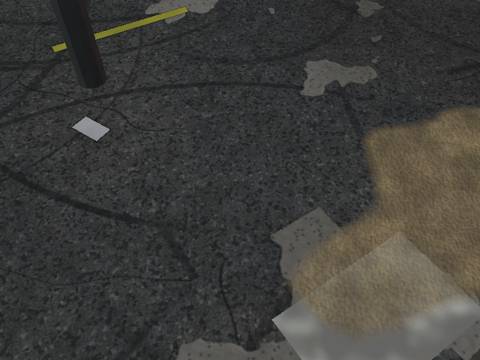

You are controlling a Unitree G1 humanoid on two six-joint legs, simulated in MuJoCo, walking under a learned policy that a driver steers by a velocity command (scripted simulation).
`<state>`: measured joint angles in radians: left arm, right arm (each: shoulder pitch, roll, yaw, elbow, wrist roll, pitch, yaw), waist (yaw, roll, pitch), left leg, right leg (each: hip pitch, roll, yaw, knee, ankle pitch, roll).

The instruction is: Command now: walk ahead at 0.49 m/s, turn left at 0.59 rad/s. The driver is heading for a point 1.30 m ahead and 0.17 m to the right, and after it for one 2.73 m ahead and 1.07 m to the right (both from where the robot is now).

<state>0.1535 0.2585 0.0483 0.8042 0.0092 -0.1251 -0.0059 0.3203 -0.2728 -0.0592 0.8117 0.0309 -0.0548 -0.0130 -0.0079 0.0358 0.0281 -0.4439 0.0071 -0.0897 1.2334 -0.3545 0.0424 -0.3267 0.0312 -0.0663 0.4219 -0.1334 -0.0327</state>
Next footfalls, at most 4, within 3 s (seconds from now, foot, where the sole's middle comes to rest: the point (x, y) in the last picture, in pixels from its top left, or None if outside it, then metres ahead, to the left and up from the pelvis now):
0.36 left None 0.34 0.19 -0.77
0.94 right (256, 290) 0.66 -0.01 -0.77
1.42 left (219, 201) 0.99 0.10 -0.77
1.94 right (327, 181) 1.07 -0.28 -0.77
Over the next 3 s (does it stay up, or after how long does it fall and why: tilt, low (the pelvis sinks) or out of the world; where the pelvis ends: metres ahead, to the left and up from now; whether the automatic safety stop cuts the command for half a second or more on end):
stays up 1.24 -0.28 0.00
